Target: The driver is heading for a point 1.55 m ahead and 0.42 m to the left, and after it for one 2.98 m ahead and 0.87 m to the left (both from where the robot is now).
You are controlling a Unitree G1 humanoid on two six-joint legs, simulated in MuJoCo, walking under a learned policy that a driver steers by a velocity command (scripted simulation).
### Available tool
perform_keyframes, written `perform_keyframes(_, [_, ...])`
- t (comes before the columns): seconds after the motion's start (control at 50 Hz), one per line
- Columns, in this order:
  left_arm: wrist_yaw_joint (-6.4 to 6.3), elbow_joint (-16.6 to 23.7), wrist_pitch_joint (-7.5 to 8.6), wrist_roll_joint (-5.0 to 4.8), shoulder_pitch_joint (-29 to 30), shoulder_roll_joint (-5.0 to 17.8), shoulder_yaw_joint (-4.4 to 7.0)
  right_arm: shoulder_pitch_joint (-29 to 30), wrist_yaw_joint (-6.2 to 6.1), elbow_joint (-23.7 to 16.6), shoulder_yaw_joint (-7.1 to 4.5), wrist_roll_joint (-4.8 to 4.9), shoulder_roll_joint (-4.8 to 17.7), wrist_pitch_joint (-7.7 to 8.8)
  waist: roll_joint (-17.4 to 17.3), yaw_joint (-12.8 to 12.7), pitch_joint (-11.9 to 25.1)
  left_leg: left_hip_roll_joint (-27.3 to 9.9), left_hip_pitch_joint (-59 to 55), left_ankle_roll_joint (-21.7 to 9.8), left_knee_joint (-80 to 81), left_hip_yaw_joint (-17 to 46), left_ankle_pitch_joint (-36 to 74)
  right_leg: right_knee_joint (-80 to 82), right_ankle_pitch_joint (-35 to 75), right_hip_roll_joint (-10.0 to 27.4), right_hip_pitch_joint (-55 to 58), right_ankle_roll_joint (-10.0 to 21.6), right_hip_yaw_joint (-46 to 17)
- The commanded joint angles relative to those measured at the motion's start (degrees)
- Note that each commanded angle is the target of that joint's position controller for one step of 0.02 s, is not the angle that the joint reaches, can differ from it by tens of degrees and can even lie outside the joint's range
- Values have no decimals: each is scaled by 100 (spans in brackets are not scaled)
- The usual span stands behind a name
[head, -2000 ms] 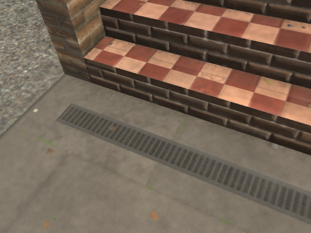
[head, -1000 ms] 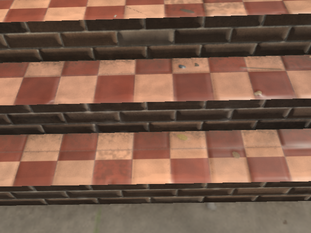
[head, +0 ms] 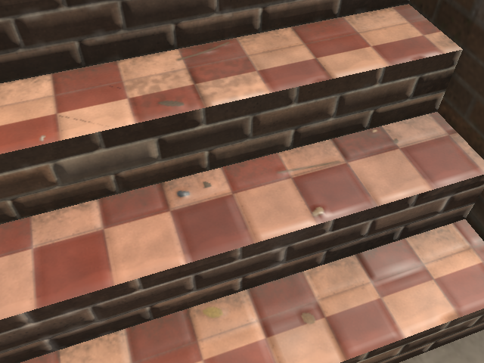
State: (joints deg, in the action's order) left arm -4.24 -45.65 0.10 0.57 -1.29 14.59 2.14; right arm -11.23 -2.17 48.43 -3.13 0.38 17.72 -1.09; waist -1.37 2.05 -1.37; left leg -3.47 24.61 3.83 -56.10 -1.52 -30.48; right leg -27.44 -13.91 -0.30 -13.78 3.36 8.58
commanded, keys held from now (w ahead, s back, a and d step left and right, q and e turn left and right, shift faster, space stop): q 0.64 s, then no key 0.36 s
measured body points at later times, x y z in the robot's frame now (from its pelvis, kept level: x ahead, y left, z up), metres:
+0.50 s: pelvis -0.03 +0.07 +0.01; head -0.01 +0.11 +0.46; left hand +0.05 +0.38 -0.11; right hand +0.20 -0.17 -0.07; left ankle -0.03 +0.15 -0.74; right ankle +0.02 -0.09 -0.67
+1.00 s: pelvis -0.03 +0.03 +0.01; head +0.00 +0.02 +0.46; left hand -0.04 +0.32 -0.10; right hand +0.22 -0.14 -0.11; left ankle -0.13 +0.16 -0.70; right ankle +0.01 -0.07 -0.74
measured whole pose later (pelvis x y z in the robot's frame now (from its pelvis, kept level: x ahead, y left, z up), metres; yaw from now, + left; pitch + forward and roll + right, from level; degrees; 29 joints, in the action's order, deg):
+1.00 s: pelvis -0.03 +0.03 +0.01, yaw +28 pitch +1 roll +1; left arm -2.1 -46.3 1.1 1.1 -9.3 13.2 1.1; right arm -9.0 -2.3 41.4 -3.8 -0.2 17.1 -2.3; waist -2.6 -0.4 -1.5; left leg 0.6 19.0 6.0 -43.5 6.1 -24.3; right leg -25.3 -13.4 -0.5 -12.9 1.5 -1.1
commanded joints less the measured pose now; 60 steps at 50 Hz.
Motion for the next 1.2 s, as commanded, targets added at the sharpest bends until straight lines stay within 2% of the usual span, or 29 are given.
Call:
perform_keyframes(0.02, [-33,315,123,-29,434,977,291,20,-38,-360,-110,-27,302,-47,401,-19,384,-314,515,163,-461,228,35,1002,2695,1974,435,1146,-1212])
perform_keyframes(0.06, [-12,291,66,13,524,1037,312,230,31,-476,-23,-51,136,-23,470,-44,536,-256,60,163,306,14,359,897,2781,1781,367,1028,-763])
perform_keyframes(0.12, [-29,233,-60,10,266,1202,357,262,197,-574,-44,22,310,41,731,-108,863,-54,-350,-9,1315,-269,908,592,2797,1868,746,916,-632])
perform_keyframes(0.16, [-31,191,-134,-109,177,1143,346,-20,280,-501,-113,31,439,58,767,55,919,187,-973,-334,2476,-497,1663,98,2129,1754,587,531,-405])
perform_keyframes(0.18, [11,45,-155,-137,-218,966,314,-100,261,-478,-201,-9,653,56,354,21,802,252,-1402,-579,3137,-219,2206,-517,1215,1456,185,128,-135])
perform_keyframes(0.2, [71,105,-149,60,-298,684,241,-249,147,-529,-356,-28,1185,34,-947,-59,700,-831,-2211,-1090,3464,1310,4041,-1913,-841,929,-1249,-455,301])
perform_keyframes(0.22, [54,482,-93,183,275,603,199,-298,145,-712,-430,-351,1740,124,-1725,73,755,-2185,-2189,-2396,3716,3327,5392,-3372,-2619,28,-2507,-824,-275])
perform_keyframes(0.24, [53,503,-95,99,644,928,297,-333,202,-721,-420,-431,1527,255,-729,294,1077,-2020,-2160,-2556,3792,3064,5047,-4164,-2527,96,-2499,-773,-1117])
perform_keyframes(0.26, [70,473,-83,-14,481,972,328,40,183,-755,-407,-330,1429,330,-562,33,885,-1638,-2011,-2208,3774,2471,4538,-4203,-1909,198,-2583,-676,-1288])
perform_keyframes(0.3, [-5,247,-74,46,181,1029,376,645,63,-889,-349,-45,1073,292,-291,-224,697,-1178,-1794,-1657,3649,1937,4044,-3983,-1045,251,-2577,-745,-1311])
perform_keyframes(0.32, [1,226,-66,74,120,988,376,655,15,-900,-303,-20,971,261,-313,-261,762,-1056,-1603,-1587,3637,1806,4132,-4070,-809,154,-2314,-779,-1259])
perform_keyframes(0.4, [-34,267,-25,-8,24,674,292,360,-66,-904,-273,-39,857,169,-532,-155,838,-854,-1823,-1529,3625,1836,3781,-3246,-455,-79,-2229,-842,-1257])
perform_keyframes(0.54, [-11,324,34,-62,52,693,249,516,-80,-1096,-339,-77,942,99,-897,-33,579,-677,-1394,-1465,3856,2561,1942,-1669,-486,-286,-1530,-786,-1389])
perform_keyframes(0.66, [189,242,217,-128,-404,819,260,666,-78,-1309,-358,-62,898,-10,-908,-107,832,-588,-1791,-1484,3610,3096,3082,-494,-538,-304,-796,-565,-1383])
perform_keyframes(0.7, [260,122,269,-103,-771,815,262,723,-107,-1374,-318,-10,809,-69,-728,-310,903,-391,-1554,-1277,3370,2905,3214,558,287,-183,-1,-379,-1202])
perform_keyframes(0.72, [265,113,272,-36,-840,955,298,575,-112,-1374,-265,0,660,-80,-452,-282,943,-185,-998,-1049,3121,2704,2579,860,716,234,695,-217,-1446])
perform_keyframes(0.74, [241,190,243,96,-770,1201,320,371,-75,-1364,-168,-67,343,-70,699,-94,974,406,-96,-753,1992,1973,910,1079,1328,1314,1351,230,-2532])
perform_keyframes(0.76, [259,232,233,290,-695,1360,361,647,-62,-1569,-270,-47,672,-5,1568,-139,608,1197,740,-395,759,1225,-468,1248,2303,2146,830,1287,-3648])
perform_keyframes(0.78, [262,351,276,272,-474,1167,322,462,-37,-1446,-407,-109,1113,29,1090,-82,640,890,634,-177,-466,1380,-408,1214,2465,2317,515,1545,-3497])
perform_keyframes(0.8, [238,398,290,164,-238,974,276,222,-8,-1288,-465,-62,1180,10,860,50,617,879,604,-92,-948,1389,-71,1091,2414,1941,461,1287,-2932])
perform_keyframes(0.84, [223,409,294,-14,-159,755,186,63,-30,-1121,-375,-108,778,-78,649,44,482,896,702,138,-1303,1364,408,874,2396,1438,526,936,-2322])
perform_keyframes(0.94, [161,298,193,66,-473,682,74,578,-24,-1222,-73,-83,86,-30,977,-216,543,486,-160,298,879,659,521,775,2328,1069,694,851,-1774])
perform_keyframes(1.0, [228,281,138,28,-713,953,135,573,-8,-1118,-90,-15,255,-18,1196,-392,463,454,-768,181,2305,328,811,734,2035,1127,682,862,-2011])
perform_keyframes(1.04, [277,230,171,-75,-830,827,87,319,-8,-929,-94,-45,295,-17,1056,-239,310,440,-1484,-75,3838,347,2081,682,1889,1012,441,612,-2015])
perform_keyframes(1.06, [314,181,251,-60,-1003,753,45,277,-40,-917,-114,-83,456,-26,884,-270,372,202,-2021,-254,4026,662,2549,710,1686,994,148,346,-2035])
perform_keyframes(1.08, [391,210,369,72,-1052,671,-3,107,-84,-916,-160,-125,765,-42,381,-343,644,-271,-2658,-433,3540,1038,3765,505,1424,807,-208,81,-1771])
perform_keyframes(1.1, [416,174,440,92,-1202,615,4,94,-37,-754,-204,-108,855,-50,-264,-493,762,-247,-2333,-761,3167,1032,3345,682,490,370,-75,-201,-1295])
perform_keyframes(1.14, [372,144,426,73,-584,633,3,223,71,-750,-64,-156,292,17,-21,-185,514,-55,-1768,-706,3373,977,2436,433,365,228,147,-444,-1131])
perform_keyframes(1.2, [269,55,310,32,-654,561,-9,265,88,-635,-19,-165,254,127,-278,-267,165,45,-1333,-555,3461,948,2344,368,463,242,198,-416,-1141])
